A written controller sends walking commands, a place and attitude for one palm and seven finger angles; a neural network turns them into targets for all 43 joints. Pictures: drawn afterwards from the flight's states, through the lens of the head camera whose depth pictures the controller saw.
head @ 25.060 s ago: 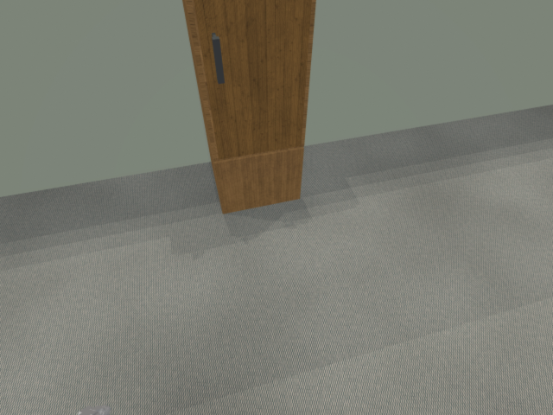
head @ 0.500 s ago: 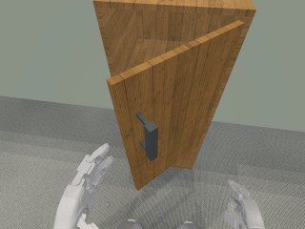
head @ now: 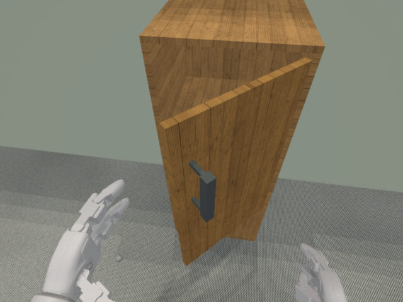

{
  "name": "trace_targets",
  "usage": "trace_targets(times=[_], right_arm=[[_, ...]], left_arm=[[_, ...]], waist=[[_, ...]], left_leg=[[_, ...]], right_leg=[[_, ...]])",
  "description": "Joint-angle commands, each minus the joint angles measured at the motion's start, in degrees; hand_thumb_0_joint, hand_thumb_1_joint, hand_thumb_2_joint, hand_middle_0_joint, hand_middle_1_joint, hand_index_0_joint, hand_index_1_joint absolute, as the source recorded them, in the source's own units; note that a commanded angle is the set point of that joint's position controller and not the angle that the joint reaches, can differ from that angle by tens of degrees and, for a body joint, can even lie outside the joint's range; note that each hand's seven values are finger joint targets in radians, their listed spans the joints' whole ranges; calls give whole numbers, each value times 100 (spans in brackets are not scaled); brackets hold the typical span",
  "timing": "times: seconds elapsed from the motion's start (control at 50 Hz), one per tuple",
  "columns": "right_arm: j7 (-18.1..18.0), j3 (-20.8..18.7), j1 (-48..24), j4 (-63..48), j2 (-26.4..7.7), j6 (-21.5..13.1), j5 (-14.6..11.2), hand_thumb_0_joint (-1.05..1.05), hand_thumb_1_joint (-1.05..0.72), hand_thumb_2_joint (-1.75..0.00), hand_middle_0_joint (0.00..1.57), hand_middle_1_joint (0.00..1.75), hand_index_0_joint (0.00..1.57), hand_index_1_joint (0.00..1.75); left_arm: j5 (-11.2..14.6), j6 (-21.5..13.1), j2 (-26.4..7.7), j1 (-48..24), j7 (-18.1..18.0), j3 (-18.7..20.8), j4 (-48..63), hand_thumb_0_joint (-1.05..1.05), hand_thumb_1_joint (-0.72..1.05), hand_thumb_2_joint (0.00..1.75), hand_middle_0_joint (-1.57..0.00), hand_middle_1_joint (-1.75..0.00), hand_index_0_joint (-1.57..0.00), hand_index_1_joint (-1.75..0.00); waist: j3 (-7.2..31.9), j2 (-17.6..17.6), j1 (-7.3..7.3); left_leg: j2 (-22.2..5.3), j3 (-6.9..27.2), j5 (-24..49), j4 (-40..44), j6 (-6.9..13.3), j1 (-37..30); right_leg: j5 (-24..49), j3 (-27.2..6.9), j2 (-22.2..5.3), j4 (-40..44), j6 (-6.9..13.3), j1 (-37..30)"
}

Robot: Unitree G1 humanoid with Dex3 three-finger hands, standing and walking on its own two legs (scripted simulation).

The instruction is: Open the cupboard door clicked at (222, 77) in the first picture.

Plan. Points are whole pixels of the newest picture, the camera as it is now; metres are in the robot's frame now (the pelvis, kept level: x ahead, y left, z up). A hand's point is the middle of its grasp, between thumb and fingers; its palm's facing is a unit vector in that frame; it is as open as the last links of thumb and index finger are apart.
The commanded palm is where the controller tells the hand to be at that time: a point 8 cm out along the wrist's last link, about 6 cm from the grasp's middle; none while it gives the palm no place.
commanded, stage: draw the hand back to the body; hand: left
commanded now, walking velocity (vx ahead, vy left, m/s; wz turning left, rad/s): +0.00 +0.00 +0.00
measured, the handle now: (201, 191) +0.32 +0.03 +0.07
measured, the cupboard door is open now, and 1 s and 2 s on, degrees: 46 46 46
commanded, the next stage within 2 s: step back with the hand held close in 1.12 s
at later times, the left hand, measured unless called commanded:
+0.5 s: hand (53, 216) +0.20 +0.22 +0.18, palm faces +0.32 -0.86 -0.39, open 12.0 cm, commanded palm +0.15 +0.27 +0.20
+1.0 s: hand (30, 193) +0.21 +0.24 +0.22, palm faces +0.43 -0.81 -0.40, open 7.5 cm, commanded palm +0.16 +0.28 +0.23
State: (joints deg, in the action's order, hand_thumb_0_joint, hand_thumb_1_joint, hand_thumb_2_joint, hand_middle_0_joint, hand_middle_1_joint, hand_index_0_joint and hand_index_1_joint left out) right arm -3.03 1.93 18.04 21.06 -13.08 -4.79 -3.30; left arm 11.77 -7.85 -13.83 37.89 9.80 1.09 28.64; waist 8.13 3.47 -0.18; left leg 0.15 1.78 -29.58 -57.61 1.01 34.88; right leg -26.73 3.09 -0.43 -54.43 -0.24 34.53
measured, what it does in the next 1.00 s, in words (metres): rises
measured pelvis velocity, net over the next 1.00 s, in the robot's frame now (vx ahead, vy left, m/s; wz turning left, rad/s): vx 0.02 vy -0.02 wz -0.01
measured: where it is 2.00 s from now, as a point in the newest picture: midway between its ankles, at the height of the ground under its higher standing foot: outside the picture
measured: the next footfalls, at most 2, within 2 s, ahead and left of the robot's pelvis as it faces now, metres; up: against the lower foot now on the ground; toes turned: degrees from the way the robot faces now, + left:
none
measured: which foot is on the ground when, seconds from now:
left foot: down 0.00-1.00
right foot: down 0.00-1.00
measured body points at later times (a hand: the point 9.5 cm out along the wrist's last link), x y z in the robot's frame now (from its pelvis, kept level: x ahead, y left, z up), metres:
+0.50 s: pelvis +0.02 +0.00 +0.05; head +0.00 -0.02 +0.50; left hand +0.18 +0.26 +0.20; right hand +0.21 -0.21 -0.03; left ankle +0.00 +0.11 -0.68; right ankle +0.01 -0.13 -0.68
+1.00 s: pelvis +0.02 -0.02 +0.06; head +0.00 -0.04 +0.51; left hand +0.18 +0.28 +0.24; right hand +0.21 -0.24 -0.02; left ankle +0.00 +0.11 -0.68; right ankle +0.01 -0.13 -0.68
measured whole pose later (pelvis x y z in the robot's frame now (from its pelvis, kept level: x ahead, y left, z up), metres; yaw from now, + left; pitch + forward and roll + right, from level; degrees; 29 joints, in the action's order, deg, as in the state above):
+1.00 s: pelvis +0.02 -0.02 +0.06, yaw -1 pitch -4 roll +0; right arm -4.9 0.9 11.6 36.0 -13.2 -6.2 -0.7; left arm 3.6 -3.2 -18.8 28.0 -6.2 18.2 24.1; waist 0.0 3.8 -3.9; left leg -0.3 0.7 -16.5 -25.4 -0.1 5.2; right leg -15.0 2.0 0.3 -25.1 0.7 6.4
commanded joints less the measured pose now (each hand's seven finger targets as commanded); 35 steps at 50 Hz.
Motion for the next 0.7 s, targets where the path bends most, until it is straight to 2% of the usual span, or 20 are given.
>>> trace_targets(times=[0.0, 0.02, 0.04, 0.06, 0.08, 0.1, 0.12, 0.14, 0.18, 0.22, 0.26, 0.28, 0.38, 0.42, 0.48, 0.54, 0.58, 0.62, 0.66, 0.68], right_arm=[[-50, -227, -680, -967, -566, -452, -6, 0, -90, -90, 20, 30, 20, 30], [-49, -234, -701, -913, -590, -475, -11, 0, -90, -90, 20, 30, 20, 30], [-250, -214, -668, -1068, -470, -392, 48, 0, -90, -90, 20, 30, 20, 30], [-314, -166, -610, -1004, -370, -361, 96, 0, -90, -90, 20, 30, 20, 30], [-325, -144, -578, -913, -378, -313, 107, 0, -90, -90, 20, 30, 20, 30], [-335, -132, -589, -865, -410, -288, 123, 0, -90, -90, 20, 30, 20, 30], [-358, -135, -653, -797, -428, -287, 131, 0, -90, -90, 20, 30, 20, 30], [-378, -134, -680, -778, -449, -290, 153, 0, -90, -90, 20, 30, 20, 30], [-386, -107, -699, -659, -449, -328, 177, 0, -90, -90, 20, 30, 20, 30], [-406, -110, -779, -528, -476, -398, 191, 0, -90, -90, 20, 30, 20, 30], [-386, -81, -807, -413, -456, -448, 208, 0, -90, -90, 20, 30, 20, 30], [-371, -76, -832, -354, -463, -478, 218, 0, -90, -90, 20, 30, 20, 30], [-344, -88, -1025, -89, -462, -541, 236, 0, -90, -90, 20, 30, 20, 30], [-345, -101, -1121, 7, -489, -569, 249, 0, -90, -90, 20, 30, 20, 30], [-311, -121, -1166, 114, -467, -565, 260, 0, -90, -90, 20, 30, 20, 30], [-289, -142, -1253, 219, -485, -556, 272, 0, -90, -90, 20, 30, 20, 30], [-281, -158, -1275, 263, -491, -549, 281, 0, -90, -90, 20, 30, 20, 30], [-289, -182, -1325, 332, -501, -524, 277, 0, -90, -90, 20, 30, 20, 30], [-280, -186, -1353, 363, -488, -485, 275, 0, -90, -90, 20, 30, 20, 30], [-275, -203, -1356, 372, -501, -492, 278, 0, -90, -90, 20, 30, 20, 30]], left_arm=[[267, -293, -521, -201, 73, 652, 1375, 0, -36, 36, -16, -30, -16, -30], [269, -254, -600, -249, 95, 744, 1333, 0, -32, 37, -16, -30, -16, -30], [-523, -54, -1159, -257, -698, 780, 1854, 0, -29, 39, -16, -30, -16, -30], [-600, 150, -673, 85, -1037, 586, 1649, 0, -26, 40, -16, -30, -16, -30], [-703, 296, -565, 113, -1233, 498, 1524, 0, -22, 42, -16, -30, -16, -30], [-764, 356, -663, -28, -1380, 566, 1572, 0, -18, 43, -16, -30, -16, -30], [-841, 394, -751, -74, -1491, 666, 1472, 0, -15, 45, -16, -30, -16, -30], [-874, 408, -706, -99, -1543, 611, 1547, 0, -12, 47, -16, -30, -16, -30], [-938, 410, -822, -256, -1643, 715, 1612, 0, -5, 50, -17, -30, -17, -30], [-975, 406, -994, -367, -1727, 913, 1594, 0, 2, 52, -17, -30, -17, -30], [-982, 390, -903, -396, -1746, 902, 1542, 0, 9, 55, -17, -30, -17, -30], [-983, 372, -960, -464, -1758, 978, 1590, 0, 13, 57, -17, -30, -17, -30], [-943, 323, -1068, -668, -1779, 1325, 1282, 0, 31, 64, -18, -30, -18, -30], [-940, 276, -1234, -761, -1797, 1571, 1232, 0, 37, 68, -18, -30, -18, -30], [-897, 243, -1248, -823, -1780, 1746, 1168, 0, 48, 72, -19, -30, -19, -30], [-867, 203, -1321, -984, -1773, 1933, 1017, 0, 58, 76, -19, -30, -19, -30], [-852, 167, -1433, -1172, -1779, 2111, 1096, 0, 65, 80, -19, -30, -19, -30], [-842, 164, -1561, -1266, -1793, 2316, 892, 0, 73, 82, -19, -30, -19, -30], [-800, 145, -1545, -1386, -1779, 2391, 825, 0, 80, 86, -20, -30, -20, -30], [-794, 114, -1642, -1493, -1786, 2502, 915, 0, 83, 87, -20, -30, -20, -30]], waist=[[203, -93, -42], [214, -136, -46], [263, -52, -369], [-13, -70, -217], [-177, 42, -193], [-201, 6, -177], [-211, -315, -189], [-163, -254, -167], [-141, -70, -171], [-92, -76, -211], [-206, -19, -202], [-161, 75, -214], [-393, -191, -252], [-388, -77, -311], [-366, -86, -325], [-489, -213, -332], [-371, -52, -354], [-496, -124, -375], [-530, -116, -369], [-425, -57, -372]], left_leg=[[50, 110, 1190, 1281, 15, -315], [42, 123, 1253, 1309, 22, -355], [-57, 85, 1300, 1646, -13, -405], [-29, 56, 1221, 1711, -35, -463], [-55, 51, 1212, 1763, -39, -500], [-65, 77, 1277, 1835, -40, -556], [-81, 113, 1379, 1907, -26, -659], [-83, 87, 1490, 1971, -13, -817], [-70, 83, 1674, 2113, -15, -1065], [-66, 77, 1849, 2254, -10, -1290], [-80, 99, 2072, 2438, -30, -1492], [-78, 99, 2206, 2505, -39, -1592], [-93, 51, 2342, 2854, -50, -1902], [-82, 26, 2451, 2981, -51, -1988], [-87, -27, 2765, 3092, -60, -2207], [-92, -40, 2786, 3244, -55, -2289], [-80, -77, 2852, 3303, -50, -2421], [-75, -103, 2814, 3357, -37, -2439], [-66, -127, 2799, 3415, -30, -2491], [-61, -148, 2808, 3423, -24, -2552]], right_leg=[[937, 139, 189, 1034, 127, -579], [984, 143, 191, 1056, 132, -656], [991, -169, 59, 1298, 216, -896], [936, -111, 44, 1424, 201, -853], [903, -76, 34, 1496, 188, -877], [957, -49, 28, 1561, 191, -988], [1030, -22, 51, 1650, 186, -1081], [1142, -29, 32, 1691, 167, -1171], [1296, -15, 13, 1809, 167, -1347], [1457, -25, 10, 1963, 172, -1573], [1574, 1, 7, 2066, 161, -1694], [1657, 7, 1, 2118, 162, -1815], [1822, 27, 18, 2459, 140, -2134], [1944, 15, 12, 2582, 161, -2361], [2212, -2, 8, 2696, 146, -2529], [2301, -1, 22, 2843, 136, -2651], [2380, -25, 15, 2909, 139, -2765], [2417, -41, 28, 3018, 145, -2799], [2437, -50, 26, 3066, 129, -2842], [2466, -74, 18, 3092, 127, -2899]])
